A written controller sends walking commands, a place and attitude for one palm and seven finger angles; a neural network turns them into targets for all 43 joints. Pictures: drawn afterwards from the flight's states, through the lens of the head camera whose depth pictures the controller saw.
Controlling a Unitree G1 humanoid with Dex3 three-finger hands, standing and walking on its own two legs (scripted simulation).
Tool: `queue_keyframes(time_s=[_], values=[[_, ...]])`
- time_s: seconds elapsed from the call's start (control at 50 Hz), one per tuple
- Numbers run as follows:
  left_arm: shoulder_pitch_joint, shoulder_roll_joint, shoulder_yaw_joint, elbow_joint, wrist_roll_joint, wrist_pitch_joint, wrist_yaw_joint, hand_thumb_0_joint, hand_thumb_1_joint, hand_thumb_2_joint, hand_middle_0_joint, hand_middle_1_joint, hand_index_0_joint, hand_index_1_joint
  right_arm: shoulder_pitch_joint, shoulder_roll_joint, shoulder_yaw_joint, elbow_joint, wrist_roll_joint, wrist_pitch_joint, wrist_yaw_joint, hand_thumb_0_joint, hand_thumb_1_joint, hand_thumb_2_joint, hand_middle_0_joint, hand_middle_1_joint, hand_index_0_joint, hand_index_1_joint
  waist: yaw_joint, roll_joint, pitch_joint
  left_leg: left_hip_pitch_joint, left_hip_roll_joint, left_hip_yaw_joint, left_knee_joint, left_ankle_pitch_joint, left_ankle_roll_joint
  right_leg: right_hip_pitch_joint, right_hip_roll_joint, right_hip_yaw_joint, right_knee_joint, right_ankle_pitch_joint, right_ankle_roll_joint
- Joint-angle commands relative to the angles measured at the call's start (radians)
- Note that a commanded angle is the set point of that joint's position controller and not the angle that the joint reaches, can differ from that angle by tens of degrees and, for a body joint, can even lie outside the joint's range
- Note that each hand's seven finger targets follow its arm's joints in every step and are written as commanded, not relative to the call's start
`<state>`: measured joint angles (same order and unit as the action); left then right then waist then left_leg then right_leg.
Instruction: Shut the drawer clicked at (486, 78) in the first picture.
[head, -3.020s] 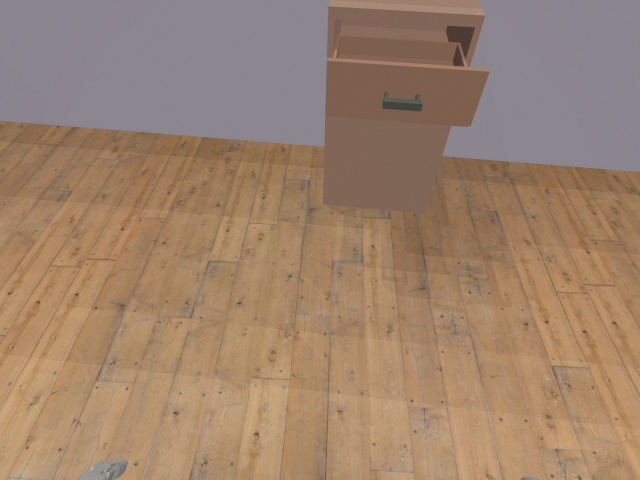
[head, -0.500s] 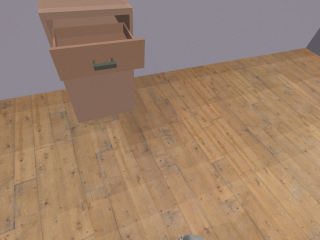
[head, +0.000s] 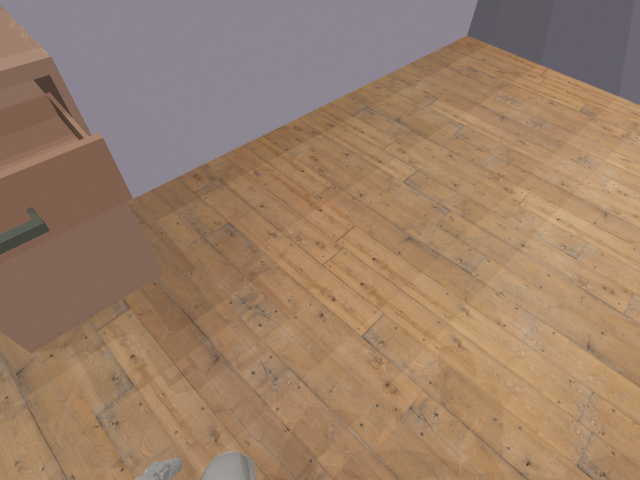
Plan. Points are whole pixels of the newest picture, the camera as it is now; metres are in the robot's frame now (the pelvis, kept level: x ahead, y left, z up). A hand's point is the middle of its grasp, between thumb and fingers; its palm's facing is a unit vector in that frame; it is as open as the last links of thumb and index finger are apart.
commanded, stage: walk to a spot facing it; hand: left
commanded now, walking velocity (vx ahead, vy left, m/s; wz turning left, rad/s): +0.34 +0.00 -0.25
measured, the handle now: (9, 231) +0.52 +0.54 -0.06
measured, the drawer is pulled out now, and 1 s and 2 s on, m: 0.29 0.29 0.29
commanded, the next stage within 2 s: turn to face it in 0.36 s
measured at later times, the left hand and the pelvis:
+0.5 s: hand (183, 414) +0.25 +0.21 -0.17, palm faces -0.17 -0.98 -0.14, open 7.4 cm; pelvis +0.17 +0.04 +0.01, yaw -14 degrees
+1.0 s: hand (201, 368) +0.33 +0.20 -0.19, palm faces +0.02 -0.99 -0.16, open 7.4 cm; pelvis +0.21 +0.02 -0.02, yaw +0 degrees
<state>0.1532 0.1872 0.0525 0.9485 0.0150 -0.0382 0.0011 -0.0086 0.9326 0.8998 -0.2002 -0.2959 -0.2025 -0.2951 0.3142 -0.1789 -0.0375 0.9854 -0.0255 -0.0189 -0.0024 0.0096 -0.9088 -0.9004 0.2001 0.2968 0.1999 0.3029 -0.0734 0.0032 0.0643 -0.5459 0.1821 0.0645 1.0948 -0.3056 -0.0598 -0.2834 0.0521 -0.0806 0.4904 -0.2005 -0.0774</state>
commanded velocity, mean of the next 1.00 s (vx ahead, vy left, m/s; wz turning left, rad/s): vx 0.07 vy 0.00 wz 0.12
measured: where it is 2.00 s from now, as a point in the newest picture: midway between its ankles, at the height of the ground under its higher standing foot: outside the picture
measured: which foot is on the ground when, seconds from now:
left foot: up 0.00-0.18, down 0.20-0.64, up 0.66-0.94, down 0.96-1.00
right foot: down 0.00-0.20, up 0.22-0.60, down 0.62-0.96, up 0.98-1.00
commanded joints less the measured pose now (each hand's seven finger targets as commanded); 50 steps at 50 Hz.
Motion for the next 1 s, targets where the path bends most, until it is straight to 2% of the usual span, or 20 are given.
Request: queue_keyframes(time_s=[0.0, 0.06, 0.14, 0.18, 0.2, 0.24, 0.3, 0.44, 0.56, 0.58, 0.6, 0.62, 0.64, 0.7, 0.8, 0.9, 0.92, 0.94, 0.96, 0.98], values=[[0.07, 0.168, 0.044, -0.031, 0.01, -0.021, -0.004, 0.0, 0.9, 0.9, -0.2, -0.3, -0.2, -0.3, 0.029, -0.058, -0.024, -0.06, -0.006, -0.014, 0.012, 0.0, -0.9, -0.9, 0.2, 0.3, 0.2, 0.3, 0.048, -0.102, -0.043, 0.075, -0.025, 0.017, -0.215, 0.062, -0.006, -0.047, -0.25, 0.233, -0.279, -0.103, -0.115], [0.111, 0.177, 0.045, -0.017, 0.011, -0.017, -0.006, 0.0, 0.9, 0.9, -0.2, -0.3, -0.2, -0.3, -0.054, -0.063, -0.028, -0.091, -0.001, -0.031, 0.017, 0.0, -0.9, -0.9, 0.2, 0.3, 0.2, 0.3, 0.081, -0.101, -0.029, 0.129, -0.058, 0.016, -0.354, 0.032, 0.008, -0.015, -0.271, 0.291, -0.257, -0.142, -0.115], [0.108, 0.148, 0.044, -0.023, 0.001, -0.004, -0.008, 0.0, 0.9, 0.9, -0.2, -0.3, -0.2, -0.3, 0.031, -0.105, -0.038, -0.059, 0.001, -0.051, 0.001, 0.0, -0.9, -0.9, 0.2, 0.3, 0.2, 0.3, 0.028, -0.035, -0.036, 0.465, -0.085, 0.026, -0.615, 0.045, 0.02, -0.141, -0.179, 0.251, -0.076, -0.148, -0.05], [0.098, 0.059, 0.027, -0.065, -0.003, -0.008, -0.022, 0.0, 0.9, 0.9, -0.2, -0.3, -0.2, -0.3, 0.23, -0.27, -0.071, -0.028, -0.017, -0.054, -0.012, 0.0, -0.9, -0.9, 0.2, 0.3, 0.2, 0.3, -0.046, 0.334, -0.099, 0.671, 0.324, -0.471, -0.873, -0.151, 0.185, -0.427, 0.001, 0.025, 0.493, -0.38, 0.048], [0.053, 0.107, 0.038, -0.071, 0.01, -0.007, -0.018, 0.0, 0.9, 0.9, -0.2, -0.3, -0.2, -0.3, 0.202, -0.226, -0.057, -0.028, -0.013, -0.051, -0.019, 0.0, -0.9, -0.9, 0.2, 0.3, 0.2, 0.3, -0.048, 0.237, -0.072, 0.594, 0.345, -0.511, -0.907, -0.198, 0.213, -0.454, -0.057, 0.099, 0.659, -0.35, 0.048], [0.05, 0.101, 0.049, -0.049, 0.015, -0.001, -0.036, 0.0, 0.9, 0.9, -0.2, -0.3, -0.2, -0.3, 0.081, -0.154, -0.036, -0.057, -0.004, -0.059, -0.021, 0.0, -0.9, -0.9, 0.2, 0.3, 0.2, 0.3, 0.013, 0.109, 0.007, 0.472, 0.275, -0.315, -0.917, -0.11, 0.184, -0.461, -0.13, 0.107, 0.753, -0.188, 0.06], [0.135, 0.057, 0.044, -0.012, 0.016, 0.031, -0.041, 0.0, 0.9, 0.9, -0.2, -0.3, -0.2, -0.3, 0.026, -0.106, -0.02, -0.052, 0.005, -0.071, -0.027, 0.0, -0.9, -0.9, 0.2, 0.3, 0.2, 0.3, 0.073, 0.128, -0.027, 0.428, 0.187, -0.031, -0.868, 0.301, 0.143, -0.37, -0.153, 0.074, 0.727, -0.073, 0.098], [0.052, 0.012, 0.035, -0.041, 0.012, 0.061, -0.04, 0.0, 0.9, 0.9, -0.2, -0.3, -0.2, -0.3, 0.05, -0.127, -0.035, -0.024, 0.002, -0.049, -0.029, 0.0, -0.9, -0.9, 0.2, 0.3, 0.2, 0.3, 0.054, 0.162, -0.003, 0.446, 0.152, 0.176, -0.78, 0.598, 0.152, -0.309, -0.141, -0.022, 0.431, -0.026, 0.121], [0.132, 0.022, 0.011, 0.02, 0.017, 0.015, -0.003, 0.0, 0.9, 0.9, -0.2, -0.3, -0.2, -0.3, 0.073, -0.102, -0.029, 0.041, 0.004, -0.025, -0.022, 0.0, -0.9, -0.9, 0.2, 0.3, 0.2, 0.3, 0.088, 0.118, -0.081, 0.379, 0.093, 0.116, -0.585, 0.544, 0.119, 0.093, -0.087, -0.067, -0.001, 0.131, 0.092], [0.201, 0.076, 0.018, 0.05, 0.017, 0.001, 0.007, 0.0, 0.9, 0.9, -0.2, -0.3, -0.2, -0.3, 0.082, -0.072, -0.02, 0.047, 0.012, -0.029, -0.018, 0.0, -0.9, -0.9, 0.2, 0.3, 0.2, 0.3, 0.122, 0.045, -0.144, 0.307, 0.056, 0.118, -0.498, 0.409, 0.077, 0.253, -0.166, 0.005, -0.031, 0.311, 0.081], [0.255, 0.157, 0.029, 0.078, 0.018, -0.013, 0.02, 0.0, 0.9, 0.9, -0.2, -0.3, -0.2, -0.3, 0.104, -0.01, -0.009, 0.044, 0.021, -0.029, -0.014, 0.0, -0.9, -0.9, 0.2, 0.3, 0.2, 0.3, 0.134, -0.137, -0.238, 0.15, -0.033, 0.146, -0.347, 0.048, 0.033, 0.435, -0.386, 0.195, -0.019, 0.616, 0.02], [0.288, 0.21, 0.035, 0.084, 0.006, -0.011, 0.018, 0.0, 0.9, 0.9, -0.2, -0.3, -0.2, -0.3, 0.107, -0.009, -0.008, 0.028, 0.026, -0.012, -0.021, 0.0, -0.9, -0.9, 0.2, 0.3, 0.2, 0.3, 0.137, -0.168, -0.257, 0.133, -0.088, 0.065, -0.193, -0.334, 0.02, 0.413, -0.507, 0.229, -0.039, 0.822, -0.076], [0.254, 0.216, 0.039, 0.076, 0.003, -0.011, 0.021, 0.0, 0.9, 0.9, -0.2, -0.3, -0.2, -0.3, 0.084, -0.014, -0.009, 0.022, 0.027, 0.008, -0.026, 0.0, -0.9, -0.9, 0.2, 0.3, 0.2, 0.3, 0.139, -0.257, -0.283, 0.107, -0.088, 0.001, -0.08, -0.382, 0.018, 0.368, -0.509, 0.253, -0.07, 0.824, -0.11], [0.086, 0.144, 0.03, 0.027, 0.008, 0.013, 0.042, 0.0, 0.9, 0.9, -0.2, -0.3, -0.2, -0.3, 0.043, -0.032, -0.026, 0.036, 0.019, 0.031, -0.019, 0.0, -0.9, -0.9, 0.2, 0.3, 0.2, 0.3, 0.095, -0.133, -0.14, 0.066, -0.065, -0.031, 0.045, -0.249, 0.012, 0.19, -0.463, 0.118, -0.115, 0.517, -0.094], [-0.011, 0.141, 0.039, -0.028, 0.017, 0.035, 0.045, 0.0, 0.9, 0.9, -0.2, -0.3, -0.2, -0.3, 0.063, -0.007, -0.033, 0.015, 0.008, 0.06, 0.006, 0.0, -0.9, -0.9, 0.2, 0.3, 0.2, 0.3, 0.051, -0.159, -0.05, 0.143, -0.072, 0.035, -0.085, -0.155, 0.013, -0.047, -0.433, -0.019, -0.208, 0.015, -0.031], [-0.01, 0.153, 0.051, -0.062, 0.009, 0.057, 0.04, 0.0, 0.9, 0.9, -0.2, -0.3, -0.2, -0.3, 0.078, -0.039, -0.043, -0.03, 0.002, 0.048, 0.014, 0.0, -0.9, -0.9, 0.2, 0.3, 0.2, 0.3, 0.031, -0.095, -0.067, 0.276, -0.104, 0.09, -0.458, 0.004, 0.022, -0.082, -0.404, -0.096, -0.015, -0.103, 0.027], [-0.007, 0.128, 0.048, -0.078, 0.0, 0.066, 0.034, 0.0, 0.9, 0.9, -0.2, -0.3, -0.2, -0.3, 0.107, -0.085, -0.053, -0.031, 0.0, 0.041, 0.016, 0.0, -0.9, -0.9, 0.2, 0.3, 0.2, 0.3, 0.015, 0.049, -0.061, 0.305, -0.064, -0.012, -0.618, 0.016, 0.042, -0.139, -0.344, -0.125, 0.134, -0.181, 0.068], [0.004, 0.064, 0.044, -0.119, -0.007, 0.075, 0.023, 0.0, 0.9, 0.9, -0.2, -0.3, -0.2, -0.3, 0.123, -0.194, -0.079, -0.056, -0.007, 0.033, 0.011, 0.0, -0.9, -0.9, 0.2, 0.3, 0.2, 0.3, 0.004, 0.35, -0.033, 0.324, 0.166, -0.395, -0.794, 0.109, 0.152, -0.329, -0.203, -0.155, 0.374, -0.384, 0.15], [-0.09, 0.069, 0.033, -0.167, 0.003, 0.071, 0.017, 0.0, 0.9, 0.9, -0.2, -0.3, -0.2, -0.3, 0.143, -0.247, -0.088, -0.071, -0.012, 0.03, 0.004, 0.0, -0.9, -0.9, 0.2, 0.3, 0.2, 0.3, -0.033, 0.303, -0.027, 0.285, 0.274, -0.542, -0.869, 0.124, 0.246, -0.366, -0.166, -0.047, 0.581, -0.404, 0.148], [-0.1, 0.054, 0.044, -0.158, 0.013, 0.072, 0.018, 0.0, 0.9, 0.9, -0.2, -0.3, -0.2, -0.3, 0.115, -0.246, -0.09, -0.059, -0.01, 0.021, -0.01, 0.0, -0.9, -0.9, 0.2, 0.3, 0.2, 0.3, -0.012, 0.291, -0.066, 0.304, 0.232, -0.547, -0.858, 0.13, 0.232, -0.413, -0.159, 0.045, 0.699, -0.353, 0.141]])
